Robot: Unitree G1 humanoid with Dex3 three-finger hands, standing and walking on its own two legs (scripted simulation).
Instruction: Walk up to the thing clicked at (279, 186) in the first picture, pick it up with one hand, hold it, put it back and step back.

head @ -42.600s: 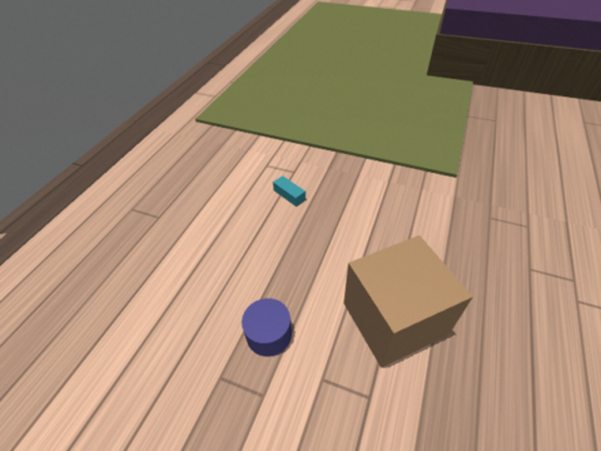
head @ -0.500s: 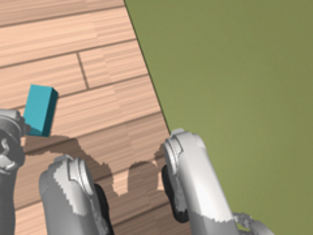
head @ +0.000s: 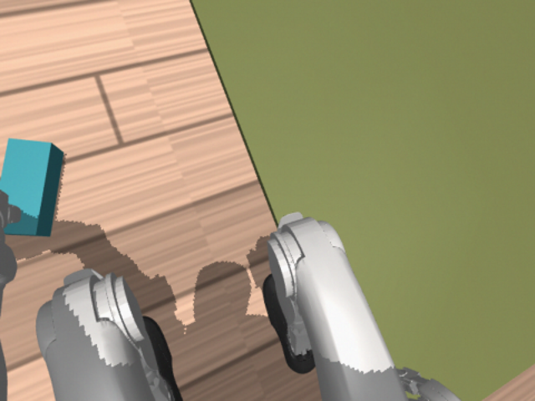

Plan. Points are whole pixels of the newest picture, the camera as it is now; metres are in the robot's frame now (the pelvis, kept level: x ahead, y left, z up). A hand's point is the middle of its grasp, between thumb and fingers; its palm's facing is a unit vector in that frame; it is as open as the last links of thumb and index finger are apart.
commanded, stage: rise first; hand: left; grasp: from above
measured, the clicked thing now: (30, 189) +0.48 +0.32 -0.30
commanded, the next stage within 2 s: approach in 1.76 s
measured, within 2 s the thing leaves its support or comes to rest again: neither
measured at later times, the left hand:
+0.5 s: hand out of the picture +0.43 +0.35 -0.17, palm faces -0.01 -0.44 -0.90, open 14.2 cm
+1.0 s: hand out of the picture +0.45 +0.35 -0.18, palm faces +0.00 -0.44 -0.90, open 14.2 cm
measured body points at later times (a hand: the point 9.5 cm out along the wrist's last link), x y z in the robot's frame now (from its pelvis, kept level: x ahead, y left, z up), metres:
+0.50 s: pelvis +0.00 +0.00 +0.00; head +0.27 +0.06 +0.35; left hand +0.44 +0.37 -0.12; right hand +0.01 -0.27 -0.09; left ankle +0.08 +0.15 -0.30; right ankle +0.11 -0.12 -0.30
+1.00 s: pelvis +0.00 +0.00 +0.00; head +0.28 +0.07 +0.34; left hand +0.45 +0.37 -0.13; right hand +0.00 -0.26 -0.08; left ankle +0.08 +0.15 -0.30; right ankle +0.11 -0.12 -0.30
